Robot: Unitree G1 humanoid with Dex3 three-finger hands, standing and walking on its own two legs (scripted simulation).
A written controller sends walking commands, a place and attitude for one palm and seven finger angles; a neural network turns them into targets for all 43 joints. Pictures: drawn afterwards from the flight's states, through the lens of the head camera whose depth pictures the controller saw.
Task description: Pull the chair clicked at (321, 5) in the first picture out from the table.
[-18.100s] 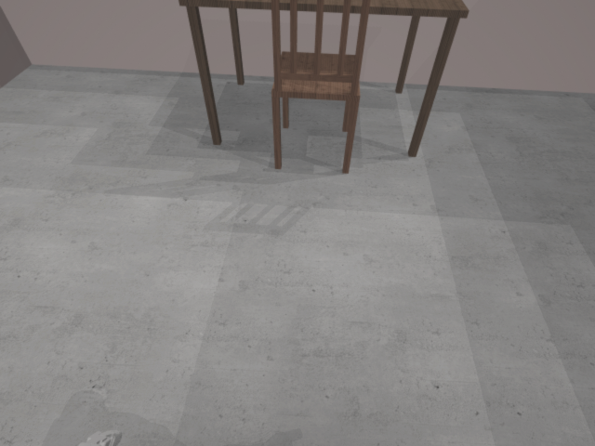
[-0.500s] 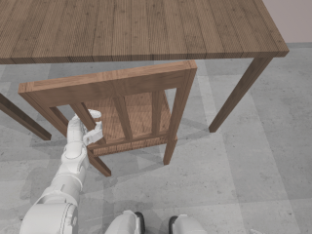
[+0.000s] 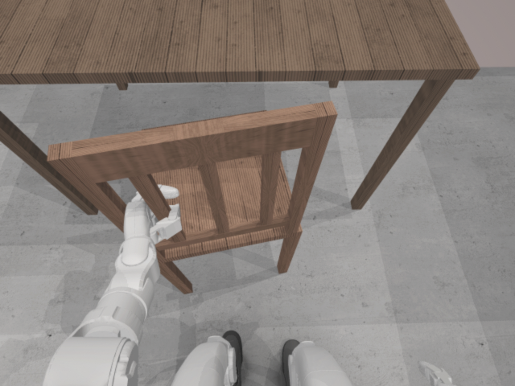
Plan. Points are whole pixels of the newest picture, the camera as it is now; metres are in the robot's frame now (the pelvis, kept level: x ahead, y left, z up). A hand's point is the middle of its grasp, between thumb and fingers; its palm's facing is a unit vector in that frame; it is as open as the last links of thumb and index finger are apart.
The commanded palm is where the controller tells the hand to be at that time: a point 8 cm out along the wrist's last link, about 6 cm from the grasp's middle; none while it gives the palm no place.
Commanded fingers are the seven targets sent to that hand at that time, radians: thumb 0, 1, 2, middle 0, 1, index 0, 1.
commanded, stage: step backward, pulling the chair out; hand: left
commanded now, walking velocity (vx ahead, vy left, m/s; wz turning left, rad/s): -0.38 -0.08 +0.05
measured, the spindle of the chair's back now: (216, 201) +0.42 +0.09 -0.08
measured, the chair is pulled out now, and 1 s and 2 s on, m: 0.12 0.23 0.47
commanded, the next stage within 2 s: none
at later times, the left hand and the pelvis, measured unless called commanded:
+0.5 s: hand (165, 235) +0.34 +0.17 -0.07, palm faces +0.19 -0.98 -0.10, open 5.3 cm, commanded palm +0.33 +0.22 -0.07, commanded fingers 0.00 0.90 0.90 -0.50 -1.45 -0.50 -1.45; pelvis -0.03 +0.01 +0.00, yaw +1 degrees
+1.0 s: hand (157, 282) +0.26 +0.17 -0.06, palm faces +0.19 -0.98 -0.10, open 5.3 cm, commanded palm +0.25 +0.22 -0.07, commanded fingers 0.00 0.90 0.90 -0.50 -1.45 -0.50 -1.45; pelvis -0.11 +0.01 +0.01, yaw -1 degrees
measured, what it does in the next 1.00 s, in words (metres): walks backwards: left foot, then left foot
